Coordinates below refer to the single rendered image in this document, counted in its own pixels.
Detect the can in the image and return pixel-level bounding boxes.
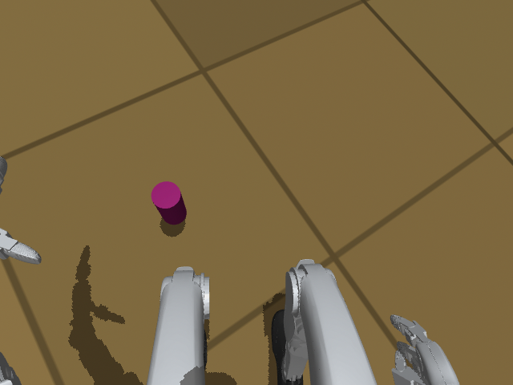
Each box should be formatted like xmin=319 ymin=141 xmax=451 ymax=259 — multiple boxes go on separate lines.
xmin=151 ymin=181 xmax=187 ymax=225

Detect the left robot arm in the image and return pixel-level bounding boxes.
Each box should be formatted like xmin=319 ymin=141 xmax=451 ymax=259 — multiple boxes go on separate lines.
xmin=0 ymin=352 xmax=22 ymax=385

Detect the left robot hand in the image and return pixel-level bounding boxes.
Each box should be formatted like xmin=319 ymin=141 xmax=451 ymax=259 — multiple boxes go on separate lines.
xmin=0 ymin=156 xmax=42 ymax=264

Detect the right robot foot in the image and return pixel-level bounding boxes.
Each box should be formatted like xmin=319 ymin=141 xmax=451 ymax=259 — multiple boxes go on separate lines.
xmin=272 ymin=310 xmax=303 ymax=385

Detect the right robot hand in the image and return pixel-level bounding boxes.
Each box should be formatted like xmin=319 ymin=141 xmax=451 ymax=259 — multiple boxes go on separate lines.
xmin=390 ymin=314 xmax=460 ymax=385

